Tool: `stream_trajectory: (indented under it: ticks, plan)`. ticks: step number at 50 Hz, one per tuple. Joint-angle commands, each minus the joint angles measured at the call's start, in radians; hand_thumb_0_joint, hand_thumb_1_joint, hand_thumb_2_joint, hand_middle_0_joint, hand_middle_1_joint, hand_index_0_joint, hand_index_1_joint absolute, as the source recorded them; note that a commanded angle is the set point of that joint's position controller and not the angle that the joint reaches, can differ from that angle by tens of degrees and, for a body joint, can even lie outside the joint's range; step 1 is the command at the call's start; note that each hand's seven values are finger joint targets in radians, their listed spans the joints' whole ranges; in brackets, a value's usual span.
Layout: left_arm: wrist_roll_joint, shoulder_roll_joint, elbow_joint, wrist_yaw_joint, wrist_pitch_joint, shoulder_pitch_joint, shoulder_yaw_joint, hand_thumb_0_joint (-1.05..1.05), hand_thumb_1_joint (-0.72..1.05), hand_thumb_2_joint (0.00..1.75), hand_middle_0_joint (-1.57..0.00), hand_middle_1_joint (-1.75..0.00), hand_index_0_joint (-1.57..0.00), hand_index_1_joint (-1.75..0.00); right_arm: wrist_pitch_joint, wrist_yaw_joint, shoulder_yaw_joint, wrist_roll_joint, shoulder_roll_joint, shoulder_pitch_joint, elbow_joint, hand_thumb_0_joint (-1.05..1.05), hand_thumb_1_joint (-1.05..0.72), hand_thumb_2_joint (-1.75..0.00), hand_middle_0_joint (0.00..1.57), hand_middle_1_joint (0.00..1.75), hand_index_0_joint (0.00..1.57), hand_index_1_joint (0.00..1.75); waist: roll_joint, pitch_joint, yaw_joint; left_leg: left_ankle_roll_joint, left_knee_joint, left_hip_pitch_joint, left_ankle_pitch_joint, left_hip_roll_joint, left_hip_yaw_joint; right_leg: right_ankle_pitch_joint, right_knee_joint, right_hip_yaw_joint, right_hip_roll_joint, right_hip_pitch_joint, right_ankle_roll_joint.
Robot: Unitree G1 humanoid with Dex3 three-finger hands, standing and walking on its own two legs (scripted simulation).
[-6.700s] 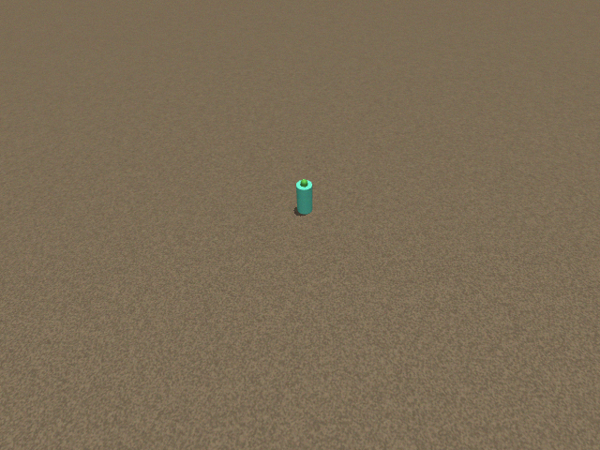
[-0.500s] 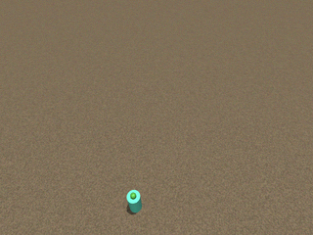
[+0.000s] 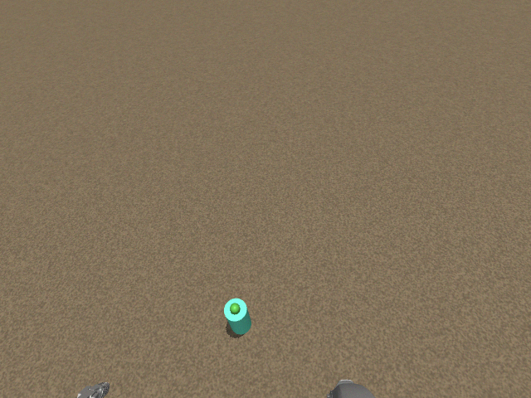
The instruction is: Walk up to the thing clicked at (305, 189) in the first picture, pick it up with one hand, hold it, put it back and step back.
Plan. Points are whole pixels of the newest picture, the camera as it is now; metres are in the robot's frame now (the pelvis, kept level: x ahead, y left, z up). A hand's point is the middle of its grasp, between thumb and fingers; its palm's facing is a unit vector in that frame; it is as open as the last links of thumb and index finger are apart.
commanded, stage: walk up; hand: left
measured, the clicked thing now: (237, 315) +0.45 +0.16 -0.66
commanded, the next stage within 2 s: stand in 0.72 s
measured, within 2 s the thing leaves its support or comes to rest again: neither
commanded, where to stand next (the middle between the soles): +0.09 -0.01 m, yaw -5 degrees
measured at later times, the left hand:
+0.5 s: hand out of the picture +0.11 +0.26 -0.14, palm faces -0.08 -0.94 -0.33, open 7.4 cm
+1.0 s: hand out of the picture +0.11 +0.24 -0.11, palm faces -0.09 -0.93 -0.36, open 7.4 cm
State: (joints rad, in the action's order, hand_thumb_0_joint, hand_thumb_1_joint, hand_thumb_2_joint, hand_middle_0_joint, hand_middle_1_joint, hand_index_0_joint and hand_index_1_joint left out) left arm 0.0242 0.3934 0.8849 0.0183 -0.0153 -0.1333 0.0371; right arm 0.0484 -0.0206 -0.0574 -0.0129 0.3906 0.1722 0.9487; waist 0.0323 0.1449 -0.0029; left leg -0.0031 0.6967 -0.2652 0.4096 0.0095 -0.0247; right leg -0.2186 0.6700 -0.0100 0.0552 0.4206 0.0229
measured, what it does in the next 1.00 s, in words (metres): steps on the spot: right foot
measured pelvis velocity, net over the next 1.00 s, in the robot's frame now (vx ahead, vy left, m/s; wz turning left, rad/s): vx -0.01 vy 0.00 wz -0.06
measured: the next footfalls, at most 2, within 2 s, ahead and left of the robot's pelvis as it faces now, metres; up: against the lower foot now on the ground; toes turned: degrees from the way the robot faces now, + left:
right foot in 0.24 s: +0.04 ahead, -0.12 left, +0.00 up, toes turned -2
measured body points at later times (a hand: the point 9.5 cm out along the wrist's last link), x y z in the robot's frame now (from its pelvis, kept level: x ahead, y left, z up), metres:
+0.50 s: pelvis +0.01 +0.01 +0.02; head +0.01 +0.02 +0.46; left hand +0.12 +0.31 -0.11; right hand +0.07 -0.30 -0.10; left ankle -0.01 +0.14 -0.72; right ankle +0.01 -0.12 -0.72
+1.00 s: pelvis -0.01 +0.00 +0.03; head -0.01 -0.01 +0.48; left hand +0.12 +0.29 -0.09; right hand +0.06 -0.31 -0.10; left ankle -0.01 +0.14 -0.72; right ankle +0.01 -0.12 -0.72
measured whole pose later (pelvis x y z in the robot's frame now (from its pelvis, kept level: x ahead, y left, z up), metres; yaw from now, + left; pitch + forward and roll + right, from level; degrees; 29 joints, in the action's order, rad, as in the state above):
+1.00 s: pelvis -0.01 +0.00 +0.03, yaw -4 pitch -4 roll +0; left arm 0.00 0.34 1.12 0.00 -0.02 -0.06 -0.01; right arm -0.01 -0.01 -0.01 0.00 0.36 0.09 1.12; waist 0.02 0.07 0.02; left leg -0.03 0.32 -0.06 0.19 0.03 0.02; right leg -0.17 0.36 -0.03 -0.01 0.12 -0.01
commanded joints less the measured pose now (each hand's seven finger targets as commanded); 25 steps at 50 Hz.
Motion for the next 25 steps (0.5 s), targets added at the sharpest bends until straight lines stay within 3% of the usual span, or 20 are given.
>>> stream_trajectory:
  ticks: [1,2,3,4,5,6,8,10,11,12,13,14,15,16,17,18,19,20,23,25]
  plan:
    - [-0.035,0.136,-0.068,0.003,0.012,0.002,0.035,0.0,0.9,0.9,-0.2,-0.3,-0.2,-0.3,-0.05,0.032,-0.065,-0.033,0.274,0.037,-0.05,0.0,-0.9,-0.9,0.2,0.3,0.2,0.3,0.049,-0.188,-0.003,0.078,-0.368,0.097,-0.201,0.221,-0.315,0.017,0.096,-0.091,-0.022,0.034,-0.062]
    - [-0.034,0.192,-0.042,0.015,0.019,0.04,0.057,0.0,0.9,0.9,-0.2,-0.3,-0.2,-0.3,-0.052,0.029,-0.068,-0.016,0.331,-0.055,-0.07,0.0,-0.9,-0.9,0.2,0.3,0.2,0.3,0.161,-0.127,0.007,0.194,-0.388,-0.082,-0.183,0.336,-0.421,-0.326,0.206,-0.058,-0.084,-0.025,-0.048]
    - [-0.027,0.222,-0.021,0.014,0.019,0.041,0.067,0.0,0.9,0.9,-0.2,-0.3,-0.2,-0.3,-0.057,0.027,-0.065,-0.011,0.315,-0.09,-0.07,0.0,-0.9,-0.9,0.2,0.3,0.2,0.3,0.149,-0.086,0.001,0.258,-0.392,-0.165,-0.163,0.366,-0.438,-0.344,0.272,-0.097,-0.058,-0.09,-0.045]
    - [-0.028,0.228,-0.012,0.007,0.018,0.03,0.066,0.0,0.9,0.9,-0.2,-0.3,-0.2,-0.3,-0.059,0.028,-0.058,-0.018,0.276,-0.106,-0.075,0.0,-0.9,-0.9,0.2,0.3,0.2,0.3,0.105,-0.057,-0.016,0.245,-0.355,-0.135,-0.23,0.314,-0.326,-0.333,0.263,-0.1,-0.057,-0.078,-0.05]
    - [-0.033,0.203,-0.002,0.004,0.015,0.014,0.062,0.0,0.9,0.9,-0.2,-0.3,-0.2,-0.3,-0.063,0.032,-0.044,-0.021,0.24,-0.111,-0.082,0.0,-0.9,-0.9,0.2,0.3,0.2,0.3,0.1,-0.057,-0.027,0.208,-0.291,-0.048,-0.398,0.248,-0.212,-0.298,0.248,-0.101,-0.074,-0.029,-0.061]
    - [-0.038,0.187,0.002,0.002,0.009,-0.004,0.054,0.0,0.9,0.9,-0.2,-0.3,-0.2,-0.3,-0.071,0.036,-0.038,-0.022,0.221,-0.091,-0.075,0.0,-0.9,-0.9,0.2,0.3,0.2,0.3,0.108,-0.077,-0.027,0.182,-0.234,0.05,-0.571,0.225,-0.166,-0.276,0.213,-0.091,-0.073,0.013,-0.061]
    - [-0.035,0.164,-0.002,-0.005,0.003,0.026,0.043,0.0,0.9,0.9,-0.2,-0.3,-0.2,-0.3,-0.081,0.039,-0.039,-0.01,0.223,-0.02,-0.038,0.0,-0.9,-0.9,0.2,0.3,0.2,0.3,0.138,-0.127,0.008,0.139,-0.186,0.179,-0.687,0.201,-0.144,-0.232,0.05,-0.026,-0.063,-0.005,-0.056]
    - [-0.022,0.142,0.023,-0.005,-0.008,-0.001,0.036,0.0,0.9,0.9,-0.2,-0.3,-0.2,-0.3,-0.069,0.036,-0.038,-0.001,0.233,-0.027,-0.036,0.0,-0.9,-0.9,0.2,0.3,0.2,0.3,0.149,-0.174,0.001,0.117,-0.118,0.191,-0.654,0.177,-0.099,-0.08,-0.205,0.022,-0.064,-0.147,-0.053]
    - [-0.016,0.155,0.042,0.0,-0.015,-0.041,0.038,0.0,0.9,0.9,-0.2,-0.3,-0.2,-0.3,-0.064,0.035,-0.035,0.005,0.226,-0.027,-0.045,0.0,-0.9,-0.9,0.2,0.3,0.2,0.3,0.12,-0.214,-0.015,0.099,-0.061,0.18,-0.636,0.156,-0.059,0.066,-0.301,-0.015,-0.046,-0.245,-0.072]
    - [-0.006,0.21,0.058,0.005,-0.022,-0.068,0.05,0.0,0.9,0.9,-0.2,-0.3,-0.2,-0.3,-0.065,0.038,-0.029,0.014,0.206,-0.019,-0.052,0.0,-0.9,-0.9,0.2,0.3,0.2,0.3,0.037,-0.26,-0.017,0.069,0.007,0.096,-0.565,0.118,-0.04,0.266,-0.264,-0.113,-0.003,-0.371,-0.107]
    - [0.004,0.248,0.065,0.007,-0.027,-0.085,0.062,0.0,0.9,0.9,-0.2,-0.3,-0.2,-0.3,-0.072,0.04,-0.015,0.025,0.173,-0.01,-0.066,0.0,-0.9,-0.9,0.2,0.3,0.2,0.3,-0.068,-0.285,-0.023,0.032,0.055,-0.064,-0.406,0.073,-0.014,0.412,-0.212,-0.252,0.102,-0.497,-0.16]
    - [-0.012,0.261,0.047,0.003,-0.023,-0.006,0.055,0.0,0.9,0.9,-0.2,-0.3,-0.2,-0.3,-0.073,0.042,-0.009,0.015,0.155,-0.004,-0.056,0.0,-0.9,-0.9,0.2,0.3,0.2,0.3,-0.08,-0.252,0.008,0.023,-0.011,-0.05,-0.087,0.022,0.036,0.313,-0.207,-0.313,0.202,-0.377,-0.239]
    - [-0.011,0.264,0.028,-0.006,-0.018,0.056,0.05,0.0,0.9,0.9,-0.2,-0.3,-0.2,-0.3,-0.078,0.045,-0.017,0.008,0.162,0.041,-0.022,0.0,-0.9,-0.9,0.2,0.3,0.2,0.3,-0.128,-0.224,0.039,0.033,-0.075,0.077,0.021,0.022,0.016,0.197,-0.205,-0.324,0.221,-0.222,-0.242]
    - [-0.015,0.23,0.022,-0.014,-0.01,0.085,0.042,0.0,0.9,0.9,-0.2,-0.3,-0.2,-0.3,-0.086,0.043,-0.022,0.004,0.175,0.054,-0.006,0.0,-0.9,-0.9,0.2,0.3,0.2,0.3,-0.107,-0.197,0.061,0.045,-0.205,0.134,0.01,0.036,-0.019,0.121,-0.177,-0.236,0.157,-0.153,-0.189]
    - [-0.017,0.193,0.018,-0.019,-0.004,0.102,0.029,0.0,0.9,0.9,-0.2,-0.3,-0.2,-0.3,-0.095,0.039,-0.032,-0.004,0.215,0.035,-0.004,0.0,-0.9,-0.9,0.2,0.3,0.2,0.3,-0.046,-0.165,0.058,0.071,-0.305,0.146,-0.052,0.104,-0.119,0.102,-0.106,-0.143,0.067,-0.097,-0.114]
    - [-0.018,0.175,0.02,-0.021,-0.002,0.098,0.027,0.0,0.9,0.9,-0.2,-0.3,-0.2,-0.3,-0.104,0.039,-0.039,-0.006,0.247,0.02,-0.003,0.0,-0.9,-0.9,0.2,0.3,0.2,0.3,-0.021,-0.149,0.042,0.114,-0.352,0.16,-0.175,0.196,-0.216,0.073,-0.039,-0.077,-0.011,-0.07,-0.069]
    - [-0.019,0.163,0.037,-0.021,0.0,0.062,0.025,0.0,0.9,0.9,-0.2,-0.3,-0.2,-0.3,-0.109,0.039,-0.035,-0.004,0.262,-0.017,-0.011,0.0,-0.9,-0.9,0.2,0.3,0.2,0.3,-0.017,-0.139,0.012,0.17,-0.343,0.163,-0.264,0.264,-0.265,0.001,-0.035,-0.053,-0.033,-0.062,-0.051]
    - [-0.014,0.169,0.061,-0.02,-0.004,0.039,0.028,0.0,0.9,0.9,-0.2,-0.3,-0.2,-0.3,-0.112,0.036,-0.031,-0.002,0.263,-0.048,-0.018,0.0,-0.9,-0.9,0.2,0.3,0.2,0.3,-0.017,-0.128,-0.008,0.185,-0.306,0.119,-0.329,0.283,-0.25,-0.025,-0.081,-0.051,-0.014,-0.122,-0.053]
    - [-0.016,0.193,0.086,-0.026,-0.02,0.032,0.034,0.0,0.9,0.9,-0.2,-0.3,-0.2,-0.3,-0.108,0.036,-0.016,0.0,0.215,-0.074,-0.022,0.0,-0.9,-0.9,0.2,0.3,0.2,0.3,-0.011,-0.144,-0.006,0.077,-0.246,0.053,-0.343,0.136,-0.054,0.216,-0.19,-0.122,0.027,-0.271,-0.089]
    - [-0.023,0.193,0.083,-0.025,-0.019,0.056,0.03,0.0,0.9,0.9,-0.2,-0.3,-0.2,-0.3,-0.108,0.04,-0.013,0.004,0.202,-0.058,-0.004,0.0,-0.9,-0.9,0.2,0.3,0.2,0.3,0.002,-0.139,0.011,0.037,-0.263,0.062,-0.302,0.089,-0.011,0.288,-0.193,-0.146,0.055,-0.269,-0.109]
